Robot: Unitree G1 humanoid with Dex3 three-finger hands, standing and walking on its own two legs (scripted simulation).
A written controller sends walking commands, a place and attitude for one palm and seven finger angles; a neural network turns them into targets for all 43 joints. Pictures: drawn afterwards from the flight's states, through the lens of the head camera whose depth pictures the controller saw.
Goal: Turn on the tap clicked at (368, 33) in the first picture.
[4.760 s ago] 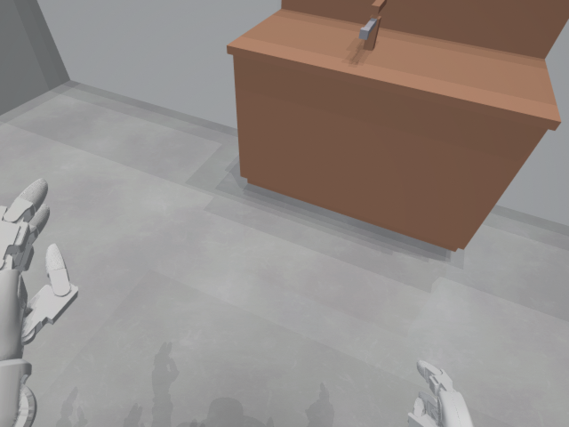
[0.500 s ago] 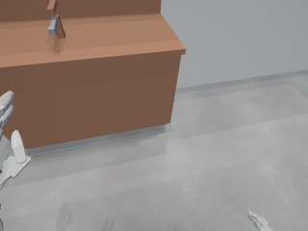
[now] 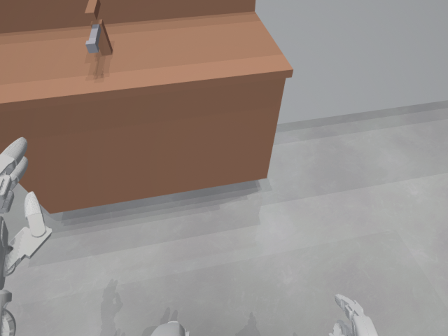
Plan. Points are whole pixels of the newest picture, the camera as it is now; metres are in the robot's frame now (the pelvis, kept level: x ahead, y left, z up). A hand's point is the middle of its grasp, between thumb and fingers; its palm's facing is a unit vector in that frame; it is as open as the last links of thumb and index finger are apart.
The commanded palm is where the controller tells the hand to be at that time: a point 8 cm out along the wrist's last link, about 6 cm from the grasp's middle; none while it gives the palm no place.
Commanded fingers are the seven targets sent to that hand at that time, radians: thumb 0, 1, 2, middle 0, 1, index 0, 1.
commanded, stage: take the last steps up to it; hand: left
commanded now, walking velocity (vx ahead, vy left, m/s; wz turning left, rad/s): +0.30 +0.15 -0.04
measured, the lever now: (92, 46) +0.86 +0.46 +0.07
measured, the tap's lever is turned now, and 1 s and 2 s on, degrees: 0 0 0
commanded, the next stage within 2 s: come to a stop and stand still in 1.82 s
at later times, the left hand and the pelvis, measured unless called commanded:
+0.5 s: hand (56, 152) +0.33 +0.27 +0.18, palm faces +0.36 -0.77 -0.52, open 7.4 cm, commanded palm +0.28 +0.32 +0.17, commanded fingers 0.00 0.90 0.90 -0.20 -0.30 -0.20 -0.30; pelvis +0.11 +0.05 -0.02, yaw -2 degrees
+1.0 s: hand (44, 96) +0.46 +0.35 +0.18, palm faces +0.37 -0.84 -0.39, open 7.4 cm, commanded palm +0.40 +0.39 +0.17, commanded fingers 0.00 0.90 0.90 -0.20 -0.30 -0.20 -0.30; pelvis +0.21 +0.12 -0.01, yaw -5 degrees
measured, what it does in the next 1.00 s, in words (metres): walks ahead: left foot, then right foot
